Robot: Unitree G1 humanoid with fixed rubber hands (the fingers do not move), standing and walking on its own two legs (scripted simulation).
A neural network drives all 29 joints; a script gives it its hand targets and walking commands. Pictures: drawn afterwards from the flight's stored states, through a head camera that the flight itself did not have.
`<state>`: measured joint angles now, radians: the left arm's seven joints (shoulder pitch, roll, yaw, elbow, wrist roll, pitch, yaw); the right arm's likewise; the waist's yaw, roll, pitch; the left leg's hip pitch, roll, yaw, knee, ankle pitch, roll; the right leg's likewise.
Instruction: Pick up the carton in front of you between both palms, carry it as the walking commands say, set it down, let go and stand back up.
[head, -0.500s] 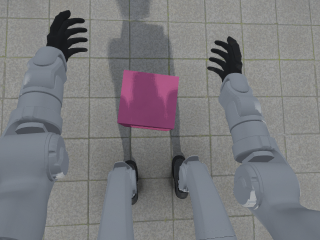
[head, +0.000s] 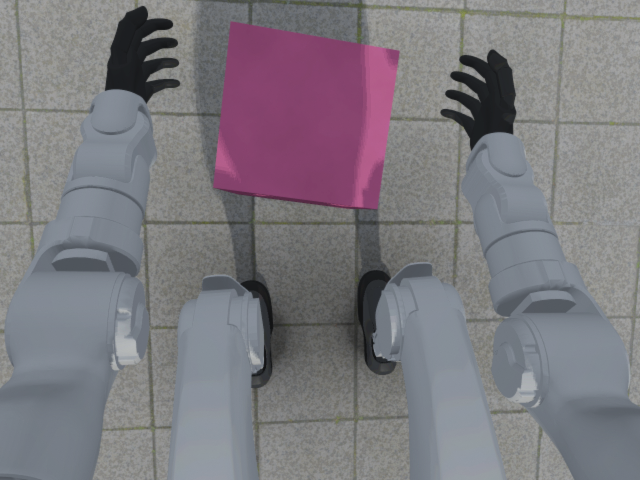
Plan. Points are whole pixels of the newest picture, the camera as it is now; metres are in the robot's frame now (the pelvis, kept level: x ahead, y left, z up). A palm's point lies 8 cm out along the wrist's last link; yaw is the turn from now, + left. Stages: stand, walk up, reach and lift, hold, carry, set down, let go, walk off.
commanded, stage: reach and lift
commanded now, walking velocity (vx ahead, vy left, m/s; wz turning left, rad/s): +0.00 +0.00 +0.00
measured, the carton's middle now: (302, 137) +0.50 +0.02 -0.34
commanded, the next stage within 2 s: none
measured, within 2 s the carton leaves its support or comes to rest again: leaves its support in 1.24 s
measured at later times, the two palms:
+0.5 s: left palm (183, 109) +0.52 +0.19 -0.29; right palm (451, 126) +0.50 -0.19 -0.26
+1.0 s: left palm (194, 105) +0.52 +0.17 -0.27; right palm (419, 116) +0.51 -0.14 -0.25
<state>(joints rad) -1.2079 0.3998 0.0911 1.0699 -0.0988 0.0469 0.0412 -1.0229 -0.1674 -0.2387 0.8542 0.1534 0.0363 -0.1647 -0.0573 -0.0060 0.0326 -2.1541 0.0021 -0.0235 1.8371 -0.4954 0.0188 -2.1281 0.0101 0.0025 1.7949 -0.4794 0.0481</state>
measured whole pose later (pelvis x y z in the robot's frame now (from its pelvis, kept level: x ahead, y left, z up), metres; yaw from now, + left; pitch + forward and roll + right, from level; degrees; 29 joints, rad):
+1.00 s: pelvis -0.01 -0.01 -0.10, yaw -1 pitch +37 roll -2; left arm -1.47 0.39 -0.10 1.31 -0.22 -0.01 0.06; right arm -1.38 -0.16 -0.12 1.17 0.29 -0.03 -0.22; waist -0.03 -0.06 0.28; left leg -2.30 0.03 -0.03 2.19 -0.55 0.02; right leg -2.29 0.05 0.01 2.14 -0.50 0.06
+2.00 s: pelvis +0.01 -0.02 +0.06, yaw +5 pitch +38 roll -1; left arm -0.83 0.05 0.28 0.70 0.14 0.33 0.05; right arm -0.76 0.11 -0.43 0.57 -0.09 0.29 -0.13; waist -0.02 -0.03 -0.21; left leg -1.84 -0.05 -0.05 1.68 -0.51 -0.02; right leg -1.81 0.09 0.06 1.68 -0.53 0.05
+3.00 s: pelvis +0.09 -0.02 +0.30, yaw +7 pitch +1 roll +0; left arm -0.27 -0.15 0.27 0.41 0.25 0.54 0.04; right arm -0.32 0.17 -0.30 0.42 -0.24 0.51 -0.03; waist -0.01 0.00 -0.08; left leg -0.31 -0.03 -0.08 0.53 -0.24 -0.01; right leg -0.29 0.04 0.08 0.54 -0.26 0.00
